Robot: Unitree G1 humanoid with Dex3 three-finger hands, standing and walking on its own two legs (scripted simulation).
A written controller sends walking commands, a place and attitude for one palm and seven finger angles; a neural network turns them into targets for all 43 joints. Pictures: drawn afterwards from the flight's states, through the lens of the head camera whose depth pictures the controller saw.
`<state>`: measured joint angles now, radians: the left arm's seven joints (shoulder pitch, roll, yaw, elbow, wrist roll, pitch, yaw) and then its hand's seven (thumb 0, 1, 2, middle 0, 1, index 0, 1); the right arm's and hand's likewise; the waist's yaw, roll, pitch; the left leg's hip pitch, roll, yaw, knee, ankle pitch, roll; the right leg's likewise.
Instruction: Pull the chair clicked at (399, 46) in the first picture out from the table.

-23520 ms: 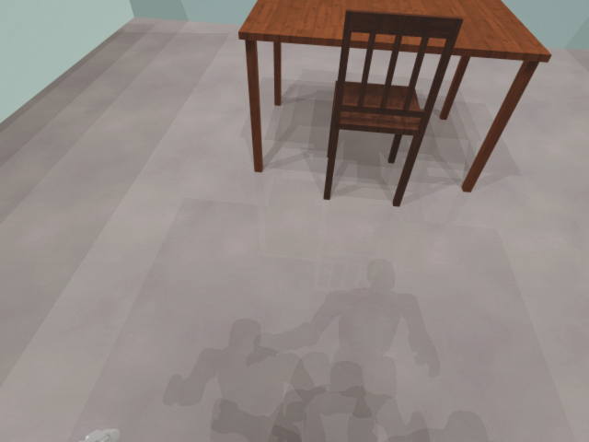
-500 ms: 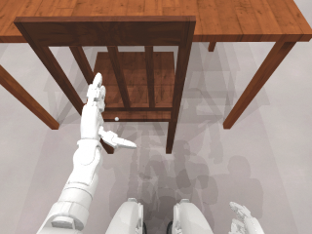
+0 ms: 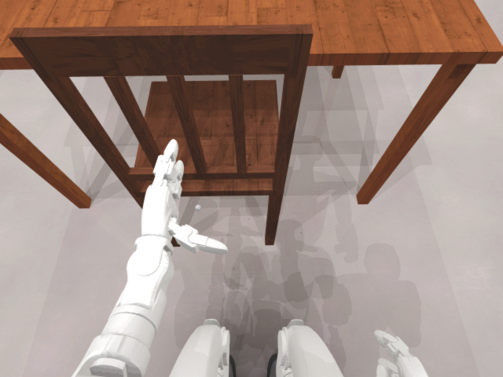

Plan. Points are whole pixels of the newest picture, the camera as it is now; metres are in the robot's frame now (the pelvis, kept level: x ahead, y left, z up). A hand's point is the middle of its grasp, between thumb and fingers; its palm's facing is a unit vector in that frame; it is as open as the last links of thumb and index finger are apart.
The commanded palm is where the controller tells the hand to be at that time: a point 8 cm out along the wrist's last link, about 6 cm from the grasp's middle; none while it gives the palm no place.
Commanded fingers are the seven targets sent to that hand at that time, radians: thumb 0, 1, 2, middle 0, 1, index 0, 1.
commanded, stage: aim the fingers beside a spindle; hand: left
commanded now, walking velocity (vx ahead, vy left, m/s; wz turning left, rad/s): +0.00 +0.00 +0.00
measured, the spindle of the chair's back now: (190, 131) +0.53 +0.12 +0.01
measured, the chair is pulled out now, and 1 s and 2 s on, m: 0.00 0.00 0.00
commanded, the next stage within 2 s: push the fingers through the gap in 0.40 s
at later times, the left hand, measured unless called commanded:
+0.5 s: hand (205, 200) +0.38 +0.08 +0.03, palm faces -0.07 -1.00 -0.05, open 17.0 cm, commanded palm +0.35 +0.14 +0.02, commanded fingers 0.00 -0.50 0.30 -0.06 -0.08 -0.06 -0.08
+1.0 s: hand (203, 177) +0.43 +0.09 +0.01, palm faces +0.02 -1.00 -0.03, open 17.0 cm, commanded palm +0.40 +0.14 +0.02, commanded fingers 0.00 -0.50 0.30 -0.06 -0.08 -0.06 -0.08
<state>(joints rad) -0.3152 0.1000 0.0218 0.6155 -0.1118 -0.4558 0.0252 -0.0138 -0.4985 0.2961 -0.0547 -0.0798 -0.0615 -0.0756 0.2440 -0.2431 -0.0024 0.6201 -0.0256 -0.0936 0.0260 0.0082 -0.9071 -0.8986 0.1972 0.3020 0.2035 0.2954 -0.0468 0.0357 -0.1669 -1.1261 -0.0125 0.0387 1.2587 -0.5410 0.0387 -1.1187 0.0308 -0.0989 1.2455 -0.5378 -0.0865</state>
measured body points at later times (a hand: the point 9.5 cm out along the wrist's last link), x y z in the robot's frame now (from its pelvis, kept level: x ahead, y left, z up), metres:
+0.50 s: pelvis -0.01 +0.00 +0.00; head +0.10 -0.01 +0.43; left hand +0.37 +0.13 +0.03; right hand +0.13 -0.24 -0.13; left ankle +0.03 +0.10 -0.62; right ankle +0.03 -0.07 -0.62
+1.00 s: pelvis -0.01 +0.00 -0.01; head +0.12 -0.01 +0.43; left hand +0.42 +0.14 +0.02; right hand +0.09 -0.25 -0.14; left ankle +0.03 +0.10 -0.62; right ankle +0.03 -0.07 -0.62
